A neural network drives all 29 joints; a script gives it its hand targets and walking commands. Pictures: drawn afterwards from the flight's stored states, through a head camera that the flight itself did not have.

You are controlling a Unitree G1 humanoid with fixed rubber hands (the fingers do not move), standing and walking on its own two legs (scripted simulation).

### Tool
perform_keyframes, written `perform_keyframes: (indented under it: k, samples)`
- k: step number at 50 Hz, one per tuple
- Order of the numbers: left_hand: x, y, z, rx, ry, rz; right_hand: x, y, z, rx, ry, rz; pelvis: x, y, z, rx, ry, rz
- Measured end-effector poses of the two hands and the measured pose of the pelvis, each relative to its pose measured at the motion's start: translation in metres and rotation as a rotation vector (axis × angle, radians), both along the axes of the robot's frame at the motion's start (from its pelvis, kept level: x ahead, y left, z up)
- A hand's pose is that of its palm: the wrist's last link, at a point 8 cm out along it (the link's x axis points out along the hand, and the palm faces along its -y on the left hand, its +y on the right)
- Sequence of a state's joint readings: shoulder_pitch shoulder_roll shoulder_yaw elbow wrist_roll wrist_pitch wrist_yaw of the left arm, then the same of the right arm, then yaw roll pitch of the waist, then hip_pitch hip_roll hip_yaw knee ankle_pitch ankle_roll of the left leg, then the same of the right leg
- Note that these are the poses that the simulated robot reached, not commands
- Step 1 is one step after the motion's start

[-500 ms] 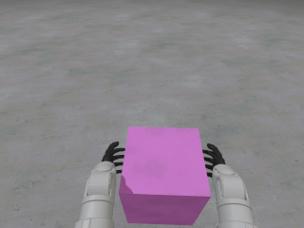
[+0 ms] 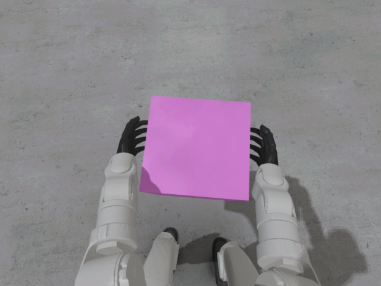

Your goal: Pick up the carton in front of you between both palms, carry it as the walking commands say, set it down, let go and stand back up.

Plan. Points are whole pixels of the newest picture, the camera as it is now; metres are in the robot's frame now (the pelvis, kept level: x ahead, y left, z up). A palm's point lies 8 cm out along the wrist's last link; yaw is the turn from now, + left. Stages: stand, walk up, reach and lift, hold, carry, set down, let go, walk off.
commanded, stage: set down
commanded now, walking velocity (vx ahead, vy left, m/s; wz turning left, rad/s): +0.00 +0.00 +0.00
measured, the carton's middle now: (196, 156) +0.40 +0.03 -0.16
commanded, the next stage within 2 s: none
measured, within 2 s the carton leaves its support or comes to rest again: rests again in 1.66 s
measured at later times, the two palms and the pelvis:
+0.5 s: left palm (139, 146) +0.43 +0.19 -0.22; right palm (245, 153) +0.43 -0.11 -0.21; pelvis -0.03 +0.02 -0.13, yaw -2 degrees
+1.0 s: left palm (147, 148) +0.47 +0.20 -0.37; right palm (231, 153) +0.48 -0.09 -0.37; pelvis -0.05 +0.01 -0.25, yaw -3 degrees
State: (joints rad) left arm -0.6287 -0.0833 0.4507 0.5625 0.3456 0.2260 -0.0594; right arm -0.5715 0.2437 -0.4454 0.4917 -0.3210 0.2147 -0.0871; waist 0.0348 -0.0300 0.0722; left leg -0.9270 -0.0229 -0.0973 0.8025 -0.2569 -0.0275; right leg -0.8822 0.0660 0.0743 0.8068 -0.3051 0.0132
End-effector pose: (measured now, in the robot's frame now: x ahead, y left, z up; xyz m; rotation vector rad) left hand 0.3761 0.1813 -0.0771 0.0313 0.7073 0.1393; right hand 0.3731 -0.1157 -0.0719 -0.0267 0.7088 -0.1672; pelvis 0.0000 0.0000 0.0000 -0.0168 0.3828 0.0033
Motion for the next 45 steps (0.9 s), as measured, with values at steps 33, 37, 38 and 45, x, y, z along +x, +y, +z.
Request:
perform_keyframes:
  k: [33, 37, 38, 45]
  samples:
    - [0.07, 0.013, -0.193, -0.025, -0.024, 0.025, 0.075, 0.012, -0.191, 0.02, -0.026, -0.001, -0.037, 0.017, -0.176, -0.027, 0.419, -0.019]
    - [0.077, 0.014, -0.217, -0.017, -0.02, 0.023, 0.082, 0.014, -0.217, 0.022, -0.021, 0.003, -0.04, 0.016, -0.195, -0.027, 0.433, -0.022]
    - [0.078, 0.015, -0.223, -0.015, -0.018, 0.022, 0.083, 0.014, -0.224, 0.023, -0.02, 0.004, -0.041, 0.016, -0.199, -0.027, 0.435, -0.023]
    - [0.088, 0.019, -0.265, 0.0, -0.01, 0.021, 0.094, 0.018, -0.268, 0.023, -0.012, 0.013, -0.047, 0.014, -0.229, -0.025, 0.447, -0.027]
